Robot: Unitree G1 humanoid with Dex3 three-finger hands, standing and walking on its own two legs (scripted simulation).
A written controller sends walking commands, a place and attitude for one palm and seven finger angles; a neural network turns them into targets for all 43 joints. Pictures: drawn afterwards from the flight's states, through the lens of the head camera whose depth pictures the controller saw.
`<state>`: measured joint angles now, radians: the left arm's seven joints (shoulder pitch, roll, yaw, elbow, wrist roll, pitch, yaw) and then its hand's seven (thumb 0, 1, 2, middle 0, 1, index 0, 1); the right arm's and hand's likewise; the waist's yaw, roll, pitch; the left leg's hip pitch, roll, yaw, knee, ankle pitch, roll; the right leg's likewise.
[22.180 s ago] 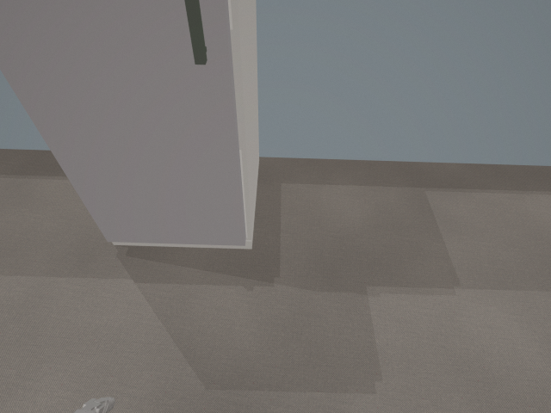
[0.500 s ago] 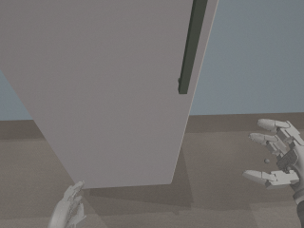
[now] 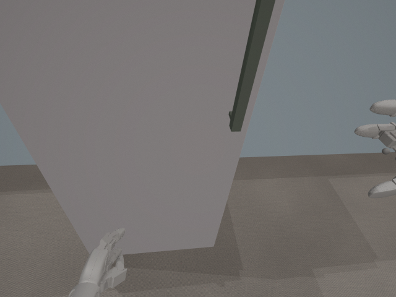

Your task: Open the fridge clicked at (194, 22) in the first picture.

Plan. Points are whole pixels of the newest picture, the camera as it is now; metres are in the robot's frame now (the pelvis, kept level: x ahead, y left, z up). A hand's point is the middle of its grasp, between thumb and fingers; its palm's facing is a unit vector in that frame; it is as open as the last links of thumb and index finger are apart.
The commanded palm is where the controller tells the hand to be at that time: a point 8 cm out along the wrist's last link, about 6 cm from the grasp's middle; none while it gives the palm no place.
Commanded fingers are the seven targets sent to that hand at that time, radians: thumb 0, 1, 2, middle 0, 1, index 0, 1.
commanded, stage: raise the hand to about handle height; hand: right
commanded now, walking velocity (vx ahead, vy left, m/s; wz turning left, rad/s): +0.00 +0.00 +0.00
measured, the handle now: (245, 67) +0.49 -0.09 +0.26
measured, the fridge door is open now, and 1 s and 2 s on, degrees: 0 0 0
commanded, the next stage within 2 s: move the hooked fingers beside the handle in 0.58 s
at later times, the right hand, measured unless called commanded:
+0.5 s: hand (390, 142) +0.28 -0.28 +0.25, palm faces +0.06 +0.99 -0.13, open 14.0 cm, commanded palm +0.24 -0.32 +0.26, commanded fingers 0.00 0.50 -0.30 0.30 1.20 0.30 1.20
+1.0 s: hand (364, 130) +0.31 -0.26 +0.25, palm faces -0.01 +0.99 -0.11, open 14.0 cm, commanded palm +0.27 -0.29 +0.26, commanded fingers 0.00 0.50 -0.30 0.30 1.20 0.30 1.20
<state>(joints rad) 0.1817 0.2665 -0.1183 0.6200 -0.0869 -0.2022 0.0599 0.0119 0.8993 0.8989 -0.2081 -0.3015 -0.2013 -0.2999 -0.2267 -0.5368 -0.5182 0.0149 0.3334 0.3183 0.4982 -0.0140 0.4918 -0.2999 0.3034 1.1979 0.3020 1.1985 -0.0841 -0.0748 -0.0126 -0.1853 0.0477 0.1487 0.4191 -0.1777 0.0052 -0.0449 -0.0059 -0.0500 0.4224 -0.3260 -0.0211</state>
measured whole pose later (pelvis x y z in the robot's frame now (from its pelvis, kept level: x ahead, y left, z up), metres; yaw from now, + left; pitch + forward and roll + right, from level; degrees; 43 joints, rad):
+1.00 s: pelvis +0.00 -0.01 +0.00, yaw +1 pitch -3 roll +0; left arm 0.17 0.28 -0.11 0.62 -0.09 -0.17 0.06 0.01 0.90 0.90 -0.21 -0.30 -0.20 -0.30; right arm -0.38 -0.50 -0.44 0.06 0.29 0.40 0.45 -0.02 0.50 -0.30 0.30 1.20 0.30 1.21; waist -0.07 -0.06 -0.02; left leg -0.20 0.06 0.13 0.42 -0.17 -0.01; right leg -0.05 0.01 -0.06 0.41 -0.32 -0.03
